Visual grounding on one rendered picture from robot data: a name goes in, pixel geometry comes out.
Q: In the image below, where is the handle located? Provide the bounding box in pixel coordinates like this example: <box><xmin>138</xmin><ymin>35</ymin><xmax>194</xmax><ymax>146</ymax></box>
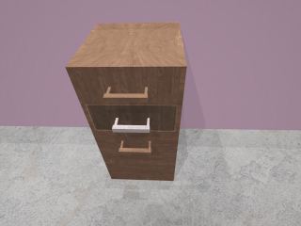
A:
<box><xmin>112</xmin><ymin>118</ymin><xmax>150</xmax><ymax>133</ymax></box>
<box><xmin>119</xmin><ymin>148</ymin><xmax>151</xmax><ymax>155</ymax></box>
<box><xmin>103</xmin><ymin>93</ymin><xmax>149</xmax><ymax>103</ymax></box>

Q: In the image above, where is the cabinet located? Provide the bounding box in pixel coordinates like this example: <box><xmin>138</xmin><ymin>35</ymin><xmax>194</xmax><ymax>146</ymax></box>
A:
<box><xmin>65</xmin><ymin>22</ymin><xmax>187</xmax><ymax>181</ymax></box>

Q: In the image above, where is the drawer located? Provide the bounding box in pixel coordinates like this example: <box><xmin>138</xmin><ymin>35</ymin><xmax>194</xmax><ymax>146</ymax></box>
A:
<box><xmin>87</xmin><ymin>104</ymin><xmax>177</xmax><ymax>131</ymax></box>

